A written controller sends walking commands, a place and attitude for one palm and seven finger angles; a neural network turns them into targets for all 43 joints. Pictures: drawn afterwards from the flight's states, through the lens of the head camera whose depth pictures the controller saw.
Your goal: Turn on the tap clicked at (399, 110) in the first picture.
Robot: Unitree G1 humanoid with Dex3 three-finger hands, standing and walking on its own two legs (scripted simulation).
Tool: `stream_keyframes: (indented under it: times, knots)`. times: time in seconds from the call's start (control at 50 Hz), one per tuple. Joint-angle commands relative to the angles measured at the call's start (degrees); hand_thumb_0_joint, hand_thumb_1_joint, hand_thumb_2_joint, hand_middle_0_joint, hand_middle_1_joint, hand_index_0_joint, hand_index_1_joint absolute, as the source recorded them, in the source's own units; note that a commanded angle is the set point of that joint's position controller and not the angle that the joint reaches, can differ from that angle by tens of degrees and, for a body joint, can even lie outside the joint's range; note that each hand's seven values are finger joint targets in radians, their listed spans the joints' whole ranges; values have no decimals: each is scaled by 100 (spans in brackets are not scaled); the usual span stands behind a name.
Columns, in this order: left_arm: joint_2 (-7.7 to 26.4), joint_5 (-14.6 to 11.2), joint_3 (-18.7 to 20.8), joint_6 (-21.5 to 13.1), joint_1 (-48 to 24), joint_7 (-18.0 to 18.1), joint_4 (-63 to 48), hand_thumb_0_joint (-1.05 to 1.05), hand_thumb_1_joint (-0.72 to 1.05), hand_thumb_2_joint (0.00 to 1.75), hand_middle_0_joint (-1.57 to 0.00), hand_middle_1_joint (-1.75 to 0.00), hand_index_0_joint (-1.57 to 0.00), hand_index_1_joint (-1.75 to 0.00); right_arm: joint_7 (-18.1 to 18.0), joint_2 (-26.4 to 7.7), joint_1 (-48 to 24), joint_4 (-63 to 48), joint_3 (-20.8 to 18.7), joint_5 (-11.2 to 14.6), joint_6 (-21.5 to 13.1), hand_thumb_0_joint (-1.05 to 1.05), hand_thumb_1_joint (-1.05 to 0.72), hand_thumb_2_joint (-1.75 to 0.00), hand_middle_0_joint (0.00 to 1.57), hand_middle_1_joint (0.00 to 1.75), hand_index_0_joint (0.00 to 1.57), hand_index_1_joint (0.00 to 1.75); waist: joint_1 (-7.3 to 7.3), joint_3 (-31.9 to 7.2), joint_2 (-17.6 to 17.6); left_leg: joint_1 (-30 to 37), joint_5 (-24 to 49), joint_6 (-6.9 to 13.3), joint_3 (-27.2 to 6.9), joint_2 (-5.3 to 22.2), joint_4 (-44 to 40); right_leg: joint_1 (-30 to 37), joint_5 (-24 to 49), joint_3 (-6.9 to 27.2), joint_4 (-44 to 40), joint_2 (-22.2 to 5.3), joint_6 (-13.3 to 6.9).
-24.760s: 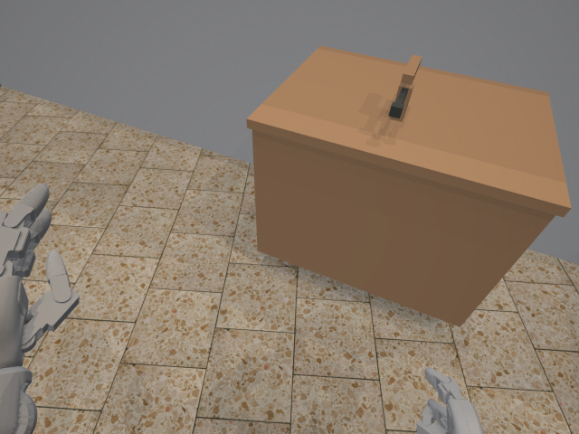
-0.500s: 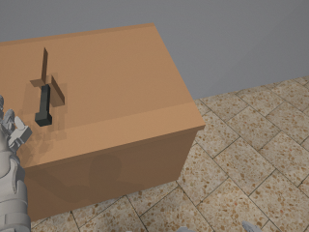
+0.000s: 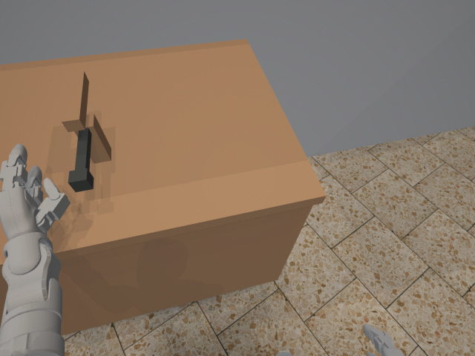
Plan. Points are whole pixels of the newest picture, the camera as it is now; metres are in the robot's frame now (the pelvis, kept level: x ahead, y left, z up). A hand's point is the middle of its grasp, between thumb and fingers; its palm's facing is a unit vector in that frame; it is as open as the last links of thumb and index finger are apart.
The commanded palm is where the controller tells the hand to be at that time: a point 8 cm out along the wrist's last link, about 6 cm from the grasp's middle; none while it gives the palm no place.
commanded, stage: push the lever round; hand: left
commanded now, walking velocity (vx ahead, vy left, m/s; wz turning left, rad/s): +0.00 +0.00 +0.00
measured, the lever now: (81, 180) +0.38 +0.28 +0.07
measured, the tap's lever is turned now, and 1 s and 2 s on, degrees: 0 10 40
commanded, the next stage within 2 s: none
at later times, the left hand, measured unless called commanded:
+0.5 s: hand (77, 197) +0.35 +0.28 +0.06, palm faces +0.51 -0.85 -0.09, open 7.8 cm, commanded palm +0.31 +0.31 +0.07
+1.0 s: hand (97, 194) +0.35 +0.25 +0.06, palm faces +0.60 -0.79 -0.06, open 7.6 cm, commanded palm +0.31 +0.27 +0.07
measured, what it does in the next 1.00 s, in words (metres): stands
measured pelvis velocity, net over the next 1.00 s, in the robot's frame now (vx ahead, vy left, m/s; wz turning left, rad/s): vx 0.00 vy -0.02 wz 0.01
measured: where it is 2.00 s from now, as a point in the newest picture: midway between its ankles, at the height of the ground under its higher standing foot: outside the picture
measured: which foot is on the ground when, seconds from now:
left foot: down 0.00-1.00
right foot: down 0.00-1.00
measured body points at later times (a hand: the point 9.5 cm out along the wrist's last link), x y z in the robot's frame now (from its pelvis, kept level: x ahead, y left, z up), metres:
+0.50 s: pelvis +0.00 -0.01 +0.00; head +0.06 -0.01 +0.45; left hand +0.32 +0.32 +0.07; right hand +0.11 -0.27 -0.12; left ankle -0.03 +0.10 -0.71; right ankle +0.02 -0.11 -0.71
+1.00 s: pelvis +0.00 -0.02 +0.00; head +0.04 -0.02 +0.45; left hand +0.32 +0.29 +0.07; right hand +0.12 -0.27 -0.12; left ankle -0.03 +0.10 -0.71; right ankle +0.02 -0.11 -0.71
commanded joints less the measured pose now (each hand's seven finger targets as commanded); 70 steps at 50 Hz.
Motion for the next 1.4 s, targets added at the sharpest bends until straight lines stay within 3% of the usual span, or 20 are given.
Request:
stream_keyframes:
  times: [0.0, 0.12, 0.2, 0.22, 0.4, 0.42, 0.5, 0.64, 0.72, 0.76, 0.82, 0.9, 0.92, 0.94, 1.02, 1.16, 1.22, 1.24, 1.32, 1.38]
  knots:
    - [1662, 16, 322, -506, -1490, 134, -1357, 0, 90, 90, -15, -15, -15, -15, -58, -922, 131, -532, -326, -3, -170, 0, -90, -90, 20, 30, 20, 30, 22, -1699, 492, 495, 2434, -323, -146, 137, -661, 1391, 1397, 114, -209, 43, -75]
    - [1440, -43, 128, -294, -1313, 19, -1280, 0, 90, 90, -15, -15, -15, -15, -87, -920, 127, -553, -314, 60, -143, 0, -90, -90, 20, 30, 20, 30, 6, -1558, 513, 472, 2374, -278, -122, 147, -690, 1429, 1430, 118, -301, 39, -75]
    - [1335, -106, 91, -323, -1396, 104, -1268, 0, 90, 90, -15, -15, -15, -15, -89, -932, 115, -543, -325, 52, -166, 0, -90, -90, 20, 30, 20, 30, -27, -1491, 110, 317, 2013, -241, -118, 117, -725, 1472, 1339, 113, -333, 40, -57]
    - [1400, -60, 137, -370, -1461, 153, -1339, 0, 90, 90, -15, -15, -15, -15, -98, -920, 100, -529, -314, 52, -166, 0, -90, -90, 20, 30, 20, 30, 10, -1488, 350, 359, 2060, -239, -114, 115, -717, 1460, 1352, 137, -323, 30, -73]
    - [1398, 75, 27, -497, -1813, 305, -1270, 0, 90, 90, -15, -15, -15, -15, -81, -899, 44, -519, -293, 18, -147, 0, -90, -90, 20, 30, 20, 30, -33, -1623, 408, 207, 1621, -141, -36, 56, -691, 1546, 1206, 231, -327, 0, -60]
    - [1640, 96, 270, -496, -1734, 340, -1218, 0, 90, 90, -15, -15, -15, -15, -96, -906, 63, -489, -302, 15, -131, 0, -90, -90, 20, 30, 20, 30, -3, -1652, 452, 195, 1648, -126, -35, 64, -672, 1598, 1238, 245, -325, 2, -63]
    - [1341, 40, -6, -504, -1885, 355, -1253, 0, 90, 90, -15, -15, -15, -15, -91, -892, 46, -494, -293, 23, -147, 0, -90, -90, 20, 30, 20, 30, -75, -1684, 287, 163, 1603, -105, -19, 62, -676, 1660, 1305, 265, -351, -5, -45]
    - [948, 142, -310, -538, -2091, 703, -1253, 0, 90, 90, -15, -15, -15, -15, -58, -869, 45, -426, -296, -4, -171, 0, -90, -90, 20, 30, 20, 30, -160, -1601, 278, 260, 1571, -105, -42, 58, -643, 1486, 1264, 236, -366, -18, -38]
    - [991, 260, -256, -511, -1899, 937, -1292, 0, 90, 90, -15, -15, -15, -15, -40, -878, 9, -440, -310, -25, -148, 0, -90, -90, 20, 30, 20, 30, -93, -1654, 327, 263, 1671, -122, -46, 60, -627, 1524, 1324, 235, -348, -24, -51]
    - [646, 297, -535, -529, -2013, 1050, -1409, 0, 90, 90, -15, -15, -15, -15, -10, -826, 2, -447, -313, -42, -158, 0, -90, -90, 20, 30, 20, 30, -114, -1707, 373, 364, 1716, -162, -45, 52, -639, 1496, 1336, 208, -341, -25, -52]
    - [764, 339, -345, -506, -1803, 1265, -1404, 0, 90, 90, -15, -15, -15, -15, -14, -844, -8, -435, -329, -65, -133, 0, -90, -90, 20, 30, 20, 30, -49, -1727, 173, 338, 1859, -182, -70, 70, -648, 1613, 1450, 185, -335, -19, -60]
    - [463, 404, -507, -457, -1663, 1491, -1416, 0, 90, 90, -15, -15, -15, -15, 35, -803, -58, -465, -331, -84, -118, 0, -90, -90, 20, 30, 20, 30, -28, -1719, 59, 287, 1884, -193, -26, 61, -646, 1652, 1527, 179, -330, -32, -45]
    - [644, 467, -387, -444, -1758, 1563, -1405, 0, 90, 90, -15, -15, -15, -15, 15, -812, -79, -436, -319, -78, -93, 0, -90, -90, 20, 30, 20, 30, -31, -1609, 114, 240, 1829, -194, -56, 63, -662, 1634, 1455, 191, -345, -38, -59]
    - [394, 514, -636, -457, -1977, 1610, -1552, 0, 90, 90, -15, -15, -15, -15, 29, -769, -106, -462, -313, -83, -87, 0, -90, -90, 20, 30, 20, 30, -94, -1628, 269, 329, 1791, -204, -33, 56, -669, 1551, 1395, 185, -341, -49, -54]
    - [298, 649, -733, -394, -2156, 1865, -1482, 0, 90, 90, -15, -15, -15, -15, 12, -756, -190, -432, -293, -98, -82, 0, -90, -90, 20, 30, 20, 30, -115, -1419, 344, 307, 1579, -229, -91, 64, -707, 1372, 1088, 164, -398, -44, -82]
    - [-40, 758, -938, -370, -2291, 2258, -1336, 0, 90, 90, -15, -15, -15, -15, 26, -729, -194, -380, -329, -162, -83, 0, -90, -90, 20, 30, 20, 30, -135, -1762, 0, 349, 1645, -224, -80, 47, -631, 1479, 1199, 157, -362, -58, -55]
    - [-15, 908, -946, -322, -2569, 2437, -1238, 0, 90, 90, -15, -15, -15, -15, 11, -713, -244, -328, -314, -164, -56, 0, -90, -90, 20, 30, 20, 30, -151, -1640, 248, 341, 1537, -248, -107, 56, -652, 1318, 1020, 156, -369, -58, -77]
    - [-239, 946, -1184, -333, -2817, 2494, -1332, 0, 90, 90, -15, -15, -15, -15, 27, -686, -245, -331, -305, -179, -55, 0, -90, -90, 20, 30, 20, 30, -230, -1680, 283, 431, 1588, -266, -114, 55, -647, 1269, 1050, 138, -354, -71, -70]
    - [3, 1005, -825, -240, -2705, 2771, -1000, 0, 90, 90, -15, -15, -15, -15, 10, -711, -247, -289, -332, -213, -18, 0, -90, -90, 20, 30, 20, 30, -127, -1713, -27, 234, 1463, -222, -100, 43, -643, 1408, 1001, 163, -400, -69, -57]
    - [-356, 1066, -1121, -225, -2960, 2923, -965, 0, 90, 90, -15, -15, -15, -15, 42, -650, -267, -314, -324, -227, -4, 0, -90, -90, 20, 30, 20, 30, -187, -1789, -93, 262, 1510, -212, -67, 33, -631, 1432, 1090, 154, -391, -87, -44]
